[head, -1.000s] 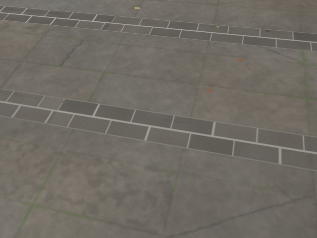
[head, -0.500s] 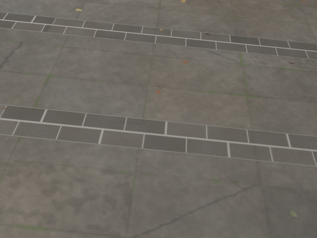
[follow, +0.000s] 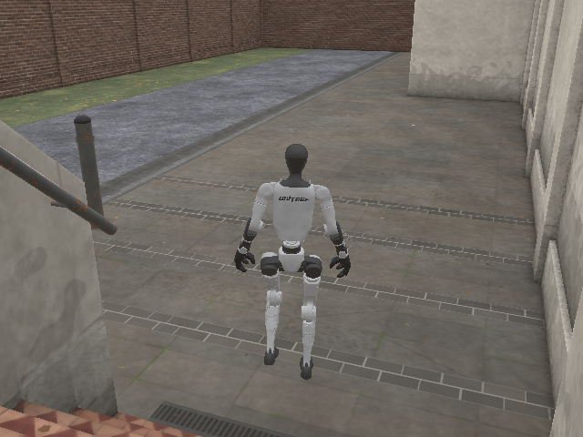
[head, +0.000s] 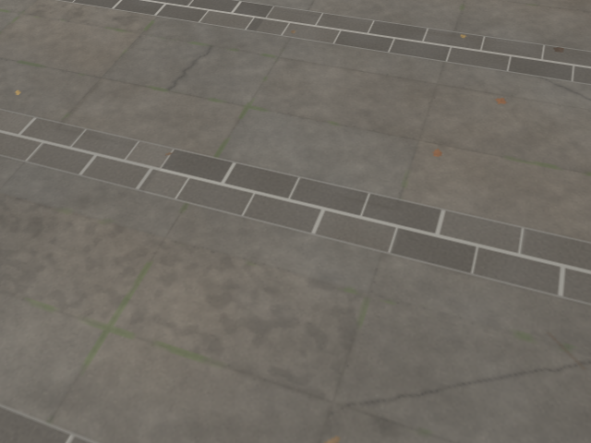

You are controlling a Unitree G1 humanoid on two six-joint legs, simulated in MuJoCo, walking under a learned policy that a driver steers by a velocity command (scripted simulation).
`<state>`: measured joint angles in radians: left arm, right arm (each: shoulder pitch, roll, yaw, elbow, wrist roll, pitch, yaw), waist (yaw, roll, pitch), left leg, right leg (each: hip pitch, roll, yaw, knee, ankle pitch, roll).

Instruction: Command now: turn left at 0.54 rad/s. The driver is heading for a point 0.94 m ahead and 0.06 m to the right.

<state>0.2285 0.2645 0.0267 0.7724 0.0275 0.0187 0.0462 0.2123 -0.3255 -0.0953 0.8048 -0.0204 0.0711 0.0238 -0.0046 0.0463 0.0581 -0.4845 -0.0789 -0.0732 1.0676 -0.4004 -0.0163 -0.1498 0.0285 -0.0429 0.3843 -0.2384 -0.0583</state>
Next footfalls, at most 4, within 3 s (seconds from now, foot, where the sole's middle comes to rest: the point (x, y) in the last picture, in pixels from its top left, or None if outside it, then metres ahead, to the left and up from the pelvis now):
0.28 left None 0.00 0.13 -0.78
0.80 right None -0.03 -0.07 -0.78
1.36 left None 0.10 0.09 -0.78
1.84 right None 0.41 -0.13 -0.78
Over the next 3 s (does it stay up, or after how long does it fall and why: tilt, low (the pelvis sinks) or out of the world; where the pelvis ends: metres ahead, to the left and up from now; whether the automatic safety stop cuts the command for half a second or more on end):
stays up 0.83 -0.01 -0.01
